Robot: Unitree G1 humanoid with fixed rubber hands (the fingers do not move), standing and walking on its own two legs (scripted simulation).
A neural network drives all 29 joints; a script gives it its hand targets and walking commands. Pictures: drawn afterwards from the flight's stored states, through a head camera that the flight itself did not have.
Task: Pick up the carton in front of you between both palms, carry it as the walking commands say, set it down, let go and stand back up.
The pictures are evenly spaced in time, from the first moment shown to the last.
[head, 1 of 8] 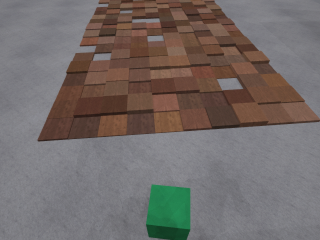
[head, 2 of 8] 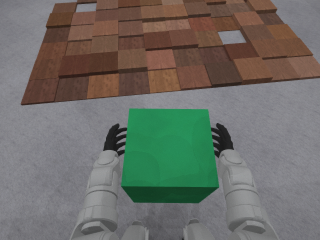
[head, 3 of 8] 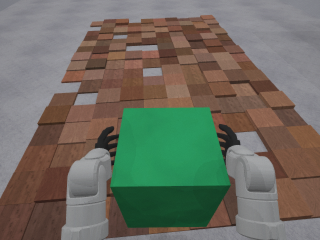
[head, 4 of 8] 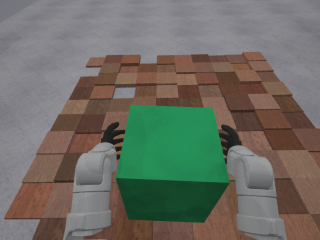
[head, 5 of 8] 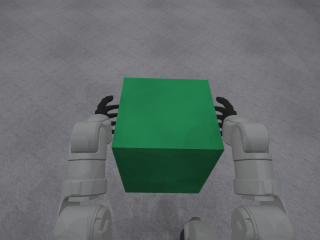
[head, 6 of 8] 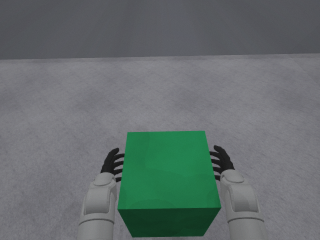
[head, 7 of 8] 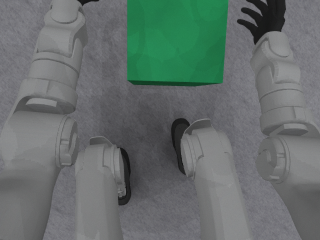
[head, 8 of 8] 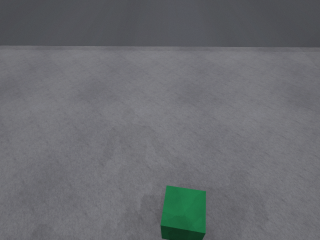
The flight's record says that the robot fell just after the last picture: no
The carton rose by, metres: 0.80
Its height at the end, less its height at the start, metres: +0.00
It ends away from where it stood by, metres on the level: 6.32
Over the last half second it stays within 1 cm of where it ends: yes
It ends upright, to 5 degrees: yes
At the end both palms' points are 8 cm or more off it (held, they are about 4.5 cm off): yes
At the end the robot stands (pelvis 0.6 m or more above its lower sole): yes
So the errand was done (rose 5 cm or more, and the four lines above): yes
